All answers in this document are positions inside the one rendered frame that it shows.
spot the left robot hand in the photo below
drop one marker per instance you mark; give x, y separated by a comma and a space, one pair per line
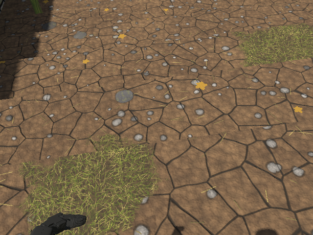
59, 222

